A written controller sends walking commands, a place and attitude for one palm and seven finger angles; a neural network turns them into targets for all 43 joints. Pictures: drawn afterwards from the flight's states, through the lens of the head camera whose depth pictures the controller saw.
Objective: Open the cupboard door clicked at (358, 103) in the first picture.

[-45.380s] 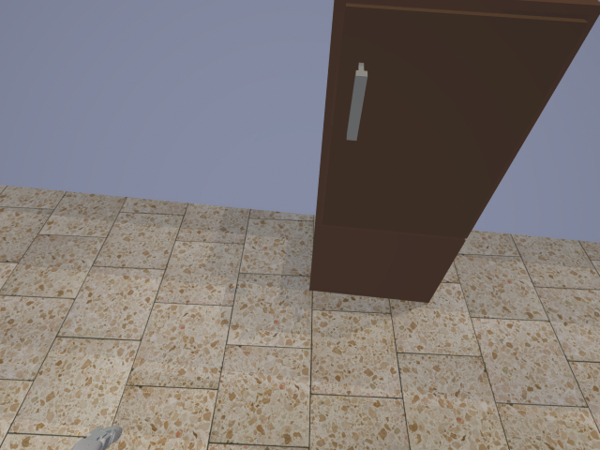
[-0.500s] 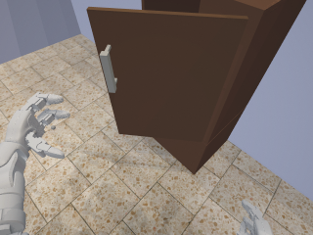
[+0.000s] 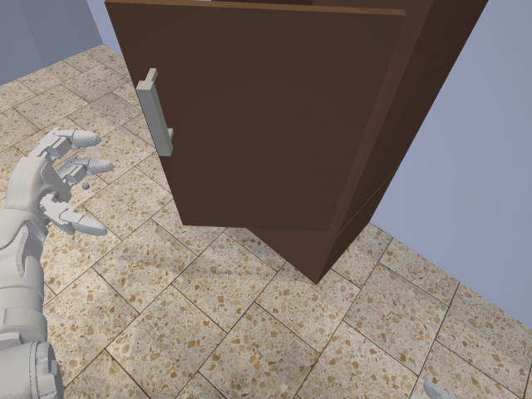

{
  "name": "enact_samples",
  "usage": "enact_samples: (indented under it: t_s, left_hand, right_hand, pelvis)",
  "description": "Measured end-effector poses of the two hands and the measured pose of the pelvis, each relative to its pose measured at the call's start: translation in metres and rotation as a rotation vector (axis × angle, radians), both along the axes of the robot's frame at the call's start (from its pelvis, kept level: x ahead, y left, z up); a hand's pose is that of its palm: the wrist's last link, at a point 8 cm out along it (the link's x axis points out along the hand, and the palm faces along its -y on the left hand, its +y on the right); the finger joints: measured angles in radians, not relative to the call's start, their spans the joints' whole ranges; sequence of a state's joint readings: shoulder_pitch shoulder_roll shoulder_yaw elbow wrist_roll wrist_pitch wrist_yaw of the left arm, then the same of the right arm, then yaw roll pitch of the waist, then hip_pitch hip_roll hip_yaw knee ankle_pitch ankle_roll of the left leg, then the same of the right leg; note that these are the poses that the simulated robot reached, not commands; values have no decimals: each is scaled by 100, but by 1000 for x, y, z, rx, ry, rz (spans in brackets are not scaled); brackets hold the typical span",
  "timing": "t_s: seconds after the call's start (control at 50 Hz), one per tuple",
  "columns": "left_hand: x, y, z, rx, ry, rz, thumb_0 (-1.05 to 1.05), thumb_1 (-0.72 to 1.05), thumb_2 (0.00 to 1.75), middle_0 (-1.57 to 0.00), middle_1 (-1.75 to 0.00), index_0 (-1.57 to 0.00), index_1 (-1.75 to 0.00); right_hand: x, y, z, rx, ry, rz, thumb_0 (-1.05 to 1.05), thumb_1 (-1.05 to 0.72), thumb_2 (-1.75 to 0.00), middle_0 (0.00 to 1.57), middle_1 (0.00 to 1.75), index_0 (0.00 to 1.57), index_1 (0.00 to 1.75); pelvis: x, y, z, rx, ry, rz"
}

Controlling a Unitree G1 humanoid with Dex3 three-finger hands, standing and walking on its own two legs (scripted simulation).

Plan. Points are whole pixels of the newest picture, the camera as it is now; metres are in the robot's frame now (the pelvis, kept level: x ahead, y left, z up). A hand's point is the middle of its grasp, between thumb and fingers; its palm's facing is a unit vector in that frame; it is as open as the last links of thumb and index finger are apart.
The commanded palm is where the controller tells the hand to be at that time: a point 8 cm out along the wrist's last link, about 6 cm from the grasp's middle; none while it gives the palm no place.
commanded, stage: move the hooked fingers beside the handle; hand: left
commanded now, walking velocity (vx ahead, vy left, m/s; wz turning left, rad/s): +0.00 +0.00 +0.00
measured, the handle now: (159, 114) +0.56 +0.20 +0.10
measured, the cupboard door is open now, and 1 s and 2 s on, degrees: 40 39 39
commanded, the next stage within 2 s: slide the fingers in behind the handle in 1.66 s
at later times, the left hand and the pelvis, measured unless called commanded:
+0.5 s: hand (107, 154) +0.45 +0.26 +0.10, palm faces -0.03 -1.00 -0.01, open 14.0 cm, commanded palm +0.43 +0.31 +0.10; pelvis +0.00 +0.01 -0.01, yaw -1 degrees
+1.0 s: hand (126, 126) +0.52 +0.25 +0.10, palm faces -0.02 -1.00 -0.02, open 13.9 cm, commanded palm +0.49 +0.30 +0.10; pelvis +0.00 +0.01 -0.01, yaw -3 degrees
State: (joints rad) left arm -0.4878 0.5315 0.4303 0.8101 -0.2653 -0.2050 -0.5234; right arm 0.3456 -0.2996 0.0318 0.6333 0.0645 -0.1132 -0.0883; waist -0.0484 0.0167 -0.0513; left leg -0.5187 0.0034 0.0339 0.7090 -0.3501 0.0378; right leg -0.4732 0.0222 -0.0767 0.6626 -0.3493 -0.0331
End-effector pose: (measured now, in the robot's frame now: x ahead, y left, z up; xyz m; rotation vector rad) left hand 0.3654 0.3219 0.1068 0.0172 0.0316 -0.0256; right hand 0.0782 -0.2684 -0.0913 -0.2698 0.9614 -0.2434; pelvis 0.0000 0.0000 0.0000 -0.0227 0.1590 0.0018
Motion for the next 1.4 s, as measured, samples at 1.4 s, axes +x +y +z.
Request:
enact_samples:
  t_s: [1.4]
  left_hand:
    - [127,-19,-9,-8,17,-6,-1,-50,30,-30,-120,-30,-120]
  right_hand:
    - [-73,11,-14,2,358,-147,0,-90,-90,20,30,21,30]
  pelvis:
    - [14,12,-14,-29,159,-26]
